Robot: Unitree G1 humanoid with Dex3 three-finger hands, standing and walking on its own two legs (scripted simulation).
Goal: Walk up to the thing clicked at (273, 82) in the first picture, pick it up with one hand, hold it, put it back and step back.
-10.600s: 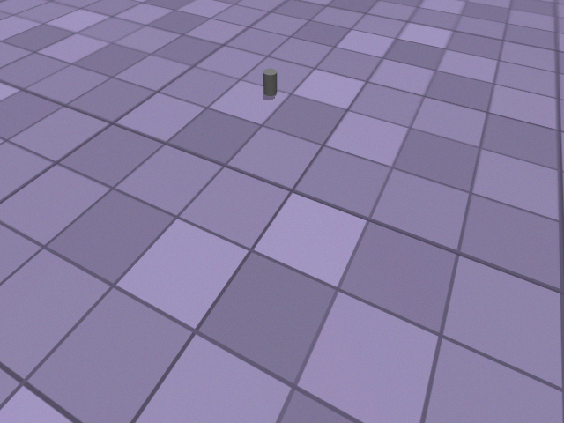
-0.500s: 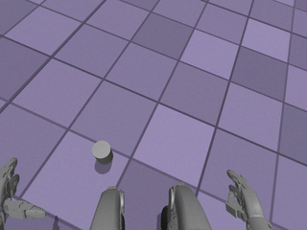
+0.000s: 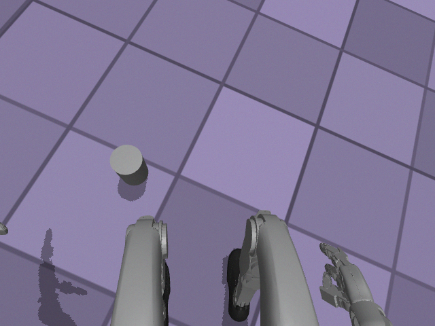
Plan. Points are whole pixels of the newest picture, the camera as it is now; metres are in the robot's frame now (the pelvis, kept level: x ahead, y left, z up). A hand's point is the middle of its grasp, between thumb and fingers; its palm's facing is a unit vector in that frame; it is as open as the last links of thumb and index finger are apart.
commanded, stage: go down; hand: left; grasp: from the side
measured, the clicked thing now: (130, 166) +0.48 +0.21 -0.42
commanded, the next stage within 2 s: approach in 1.20 s
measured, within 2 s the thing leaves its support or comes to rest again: neither
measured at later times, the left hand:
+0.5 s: hand out of the picture +0.37 +0.39 -0.08, palm faces +0.15 -0.98 -0.12, open 17.4 cm
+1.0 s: hand out of the picture +0.38 +0.40 -0.10, palm faces +0.14 -0.98 -0.10, open 17.4 cm
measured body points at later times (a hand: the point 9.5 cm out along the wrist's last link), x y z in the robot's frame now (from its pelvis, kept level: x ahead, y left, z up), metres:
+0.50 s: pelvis -0.02 +0.01 -0.07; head +0.19 +0.06 +0.33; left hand +0.35 +0.44 -0.07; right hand +0.14 -0.28 -0.18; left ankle +0.06 +0.12 -0.46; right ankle +0.09 -0.13 -0.46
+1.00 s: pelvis -0.02 +0.01 -0.10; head +0.18 +0.07 +0.29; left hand +0.37 +0.45 -0.09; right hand +0.11 -0.28 -0.20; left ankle +0.06 +0.12 -0.46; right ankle +0.09 -0.13 -0.46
